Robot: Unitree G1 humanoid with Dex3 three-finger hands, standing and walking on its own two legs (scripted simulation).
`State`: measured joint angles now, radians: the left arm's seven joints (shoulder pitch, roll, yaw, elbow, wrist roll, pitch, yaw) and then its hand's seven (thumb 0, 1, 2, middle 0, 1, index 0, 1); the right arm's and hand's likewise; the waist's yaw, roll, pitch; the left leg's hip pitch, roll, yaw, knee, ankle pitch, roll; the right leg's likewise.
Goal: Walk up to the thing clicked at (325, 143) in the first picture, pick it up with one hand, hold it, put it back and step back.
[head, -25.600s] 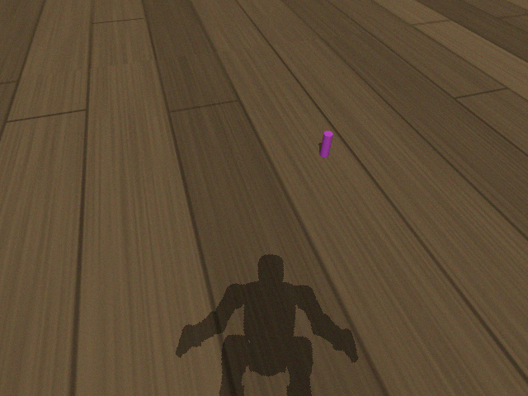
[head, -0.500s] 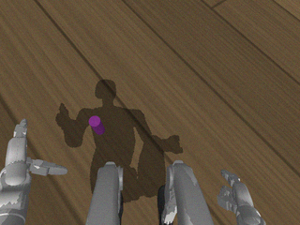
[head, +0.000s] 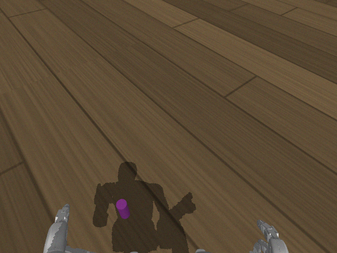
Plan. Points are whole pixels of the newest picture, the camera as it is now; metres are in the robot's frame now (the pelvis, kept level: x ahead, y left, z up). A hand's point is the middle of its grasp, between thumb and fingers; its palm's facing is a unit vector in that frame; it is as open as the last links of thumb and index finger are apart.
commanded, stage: home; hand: left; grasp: from the side
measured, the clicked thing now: (123, 209) +0.44 +0.21 -0.63
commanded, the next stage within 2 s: stand in 1.74 s
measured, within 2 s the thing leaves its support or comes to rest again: neither
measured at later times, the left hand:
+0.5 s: hand (84, 249) +0.17 +0.18 -0.04, palm faces +0.12 -0.95 -0.29, open 17.3 cm
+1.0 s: hand (89, 248) +0.17 +0.17 -0.04, palm faces +0.11 -0.95 -0.28, open 17.4 cm
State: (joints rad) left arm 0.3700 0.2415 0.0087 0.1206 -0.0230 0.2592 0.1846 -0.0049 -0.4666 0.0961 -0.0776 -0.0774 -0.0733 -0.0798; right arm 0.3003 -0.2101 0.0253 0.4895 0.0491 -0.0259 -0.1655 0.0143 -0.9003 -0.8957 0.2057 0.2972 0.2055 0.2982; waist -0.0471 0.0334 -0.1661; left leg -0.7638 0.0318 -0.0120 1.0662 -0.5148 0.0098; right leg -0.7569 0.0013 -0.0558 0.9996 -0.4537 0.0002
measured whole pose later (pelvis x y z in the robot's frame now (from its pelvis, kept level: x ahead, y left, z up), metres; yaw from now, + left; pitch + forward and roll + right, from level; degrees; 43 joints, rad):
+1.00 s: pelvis +0.01 -0.01 +0.02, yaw +1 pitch +7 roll -1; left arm 0.46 0.21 -0.02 0.03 -0.02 0.25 0.13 -0.01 -0.53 0.06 -0.06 -0.06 -0.05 -0.06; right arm 0.29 -0.21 0.03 0.51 0.02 -0.11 -0.18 0.02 -0.90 -0.90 0.21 0.30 0.21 0.30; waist -0.02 0.03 -0.11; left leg -0.59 0.03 -0.02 0.94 -0.47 -0.01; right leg -0.59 0.00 -0.06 0.90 -0.43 -0.01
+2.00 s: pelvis +0.01 +0.00 +0.02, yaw +1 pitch +7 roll -2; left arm 0.46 0.21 -0.01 0.03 -0.01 0.25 0.13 -0.01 -0.38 0.20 -0.13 -0.16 -0.12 -0.17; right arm 0.29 -0.20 0.03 0.52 0.02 -0.12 -0.18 0.02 -0.90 -0.89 0.21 0.30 0.21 0.30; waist -0.01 0.02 -0.11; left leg -0.59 0.02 -0.02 0.94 -0.48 0.00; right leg -0.58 0.00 -0.06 0.89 -0.43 0.00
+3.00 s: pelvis -0.01 +0.00 +0.07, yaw +1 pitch -4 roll +0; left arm 0.16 0.31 0.00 1.12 0.03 -0.01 0.02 0.01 0.91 0.89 -0.21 -0.30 -0.20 -0.30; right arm 0.15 -0.30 -0.02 1.10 -0.03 0.00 0.00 0.01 -0.91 -0.89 0.21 0.30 0.21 0.30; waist 0.02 0.01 0.06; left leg -0.13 -0.02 0.01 0.38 -0.19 0.01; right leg -0.15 -0.04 -0.04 0.40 -0.18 0.01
